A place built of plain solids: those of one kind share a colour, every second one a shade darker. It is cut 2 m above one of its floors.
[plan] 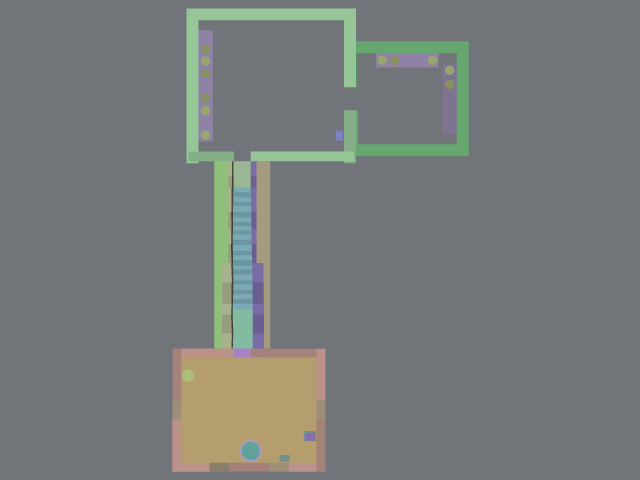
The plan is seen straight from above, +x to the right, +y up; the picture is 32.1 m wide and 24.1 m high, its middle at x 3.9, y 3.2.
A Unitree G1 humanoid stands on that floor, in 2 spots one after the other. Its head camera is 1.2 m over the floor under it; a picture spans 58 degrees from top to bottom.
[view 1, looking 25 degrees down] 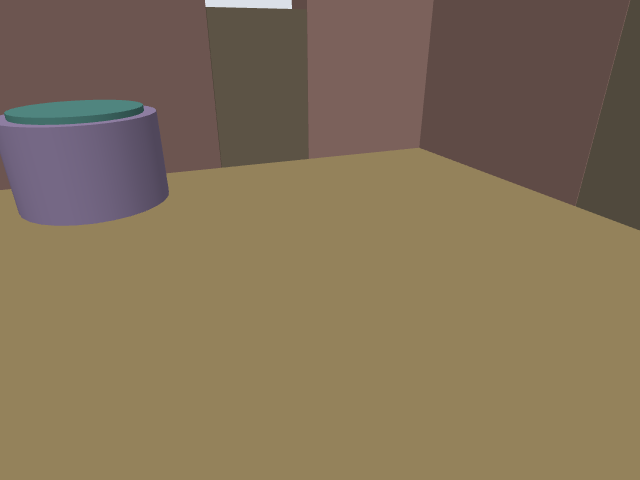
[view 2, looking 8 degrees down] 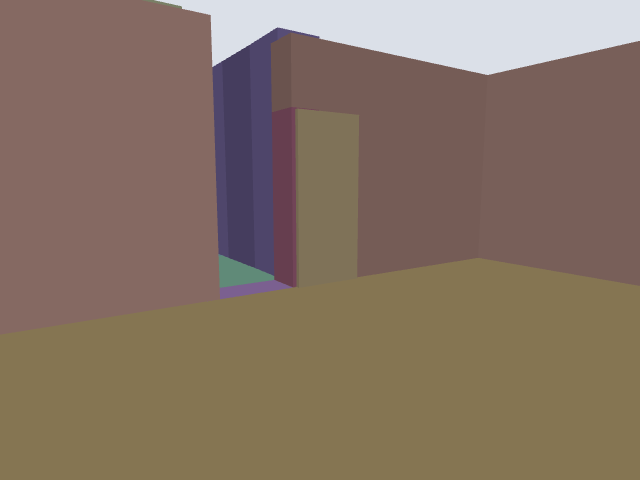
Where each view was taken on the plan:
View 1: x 0.00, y -3.60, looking -112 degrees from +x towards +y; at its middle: floor_yard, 2.84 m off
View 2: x -1.96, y -6.78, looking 56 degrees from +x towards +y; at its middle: door_leaf_cellar_door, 4.90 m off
